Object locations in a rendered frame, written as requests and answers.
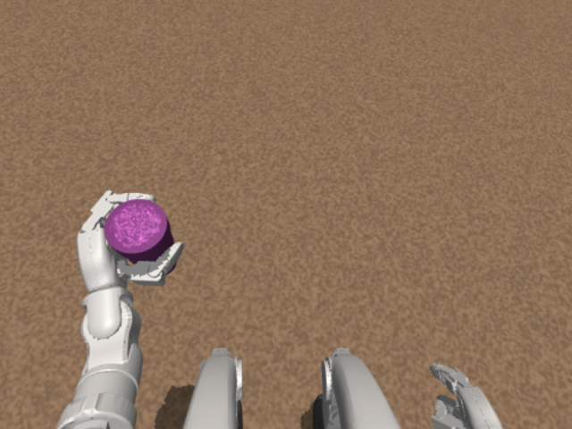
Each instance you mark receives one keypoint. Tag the left robot arm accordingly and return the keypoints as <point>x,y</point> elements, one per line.
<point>109,383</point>

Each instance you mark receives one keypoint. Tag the cup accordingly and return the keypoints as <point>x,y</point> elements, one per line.
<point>139,230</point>

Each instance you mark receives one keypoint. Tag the left robot hand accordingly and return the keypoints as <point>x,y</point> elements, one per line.
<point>102,266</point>

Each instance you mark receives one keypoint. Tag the right robot hand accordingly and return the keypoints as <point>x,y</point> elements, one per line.
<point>472,410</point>

